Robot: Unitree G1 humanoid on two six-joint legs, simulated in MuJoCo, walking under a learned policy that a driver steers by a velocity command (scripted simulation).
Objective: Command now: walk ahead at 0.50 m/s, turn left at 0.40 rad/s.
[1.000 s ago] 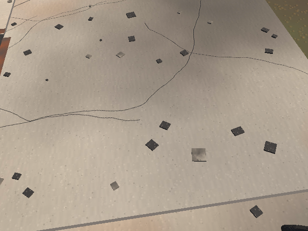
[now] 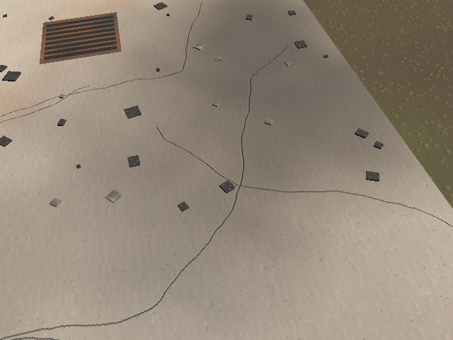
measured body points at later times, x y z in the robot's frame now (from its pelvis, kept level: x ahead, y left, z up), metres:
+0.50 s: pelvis +0.28 +0.07 +0.00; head +0.31 +0.10 +0.45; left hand +0.38 +0.38 -0.10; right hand +0.44 -0.17 -0.11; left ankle +0.27 +0.14 -0.75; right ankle +0.40 -0.09 -0.67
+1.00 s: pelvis +0.56 +0.11 +0.00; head +0.58 +0.12 +0.45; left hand +0.45 +0.37 -0.12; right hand +0.84 -0.02 -0.10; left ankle +0.54 +0.28 -0.68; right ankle +0.60 +0.01 -0.75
